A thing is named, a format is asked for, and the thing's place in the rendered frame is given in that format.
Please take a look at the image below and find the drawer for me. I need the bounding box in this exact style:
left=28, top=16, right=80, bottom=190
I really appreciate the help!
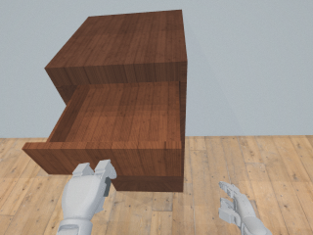
left=22, top=81, right=182, bottom=176

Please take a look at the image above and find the right robot hand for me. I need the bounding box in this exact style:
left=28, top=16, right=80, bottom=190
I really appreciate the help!
left=218, top=181, right=256, bottom=230

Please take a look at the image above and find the cabinet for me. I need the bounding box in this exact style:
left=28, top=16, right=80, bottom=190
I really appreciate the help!
left=44, top=9, right=188, bottom=193

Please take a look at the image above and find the robot left forearm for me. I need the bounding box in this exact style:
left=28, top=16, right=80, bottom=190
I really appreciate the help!
left=56, top=217, right=93, bottom=235

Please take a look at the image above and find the robot right forearm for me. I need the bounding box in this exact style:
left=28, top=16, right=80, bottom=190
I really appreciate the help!
left=240, top=216, right=272, bottom=235

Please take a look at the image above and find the left robot hand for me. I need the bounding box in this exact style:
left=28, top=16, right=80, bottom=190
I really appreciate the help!
left=61, top=160, right=117, bottom=220

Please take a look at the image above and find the handle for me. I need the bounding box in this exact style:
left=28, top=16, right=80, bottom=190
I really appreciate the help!
left=92, top=174, right=112, bottom=197

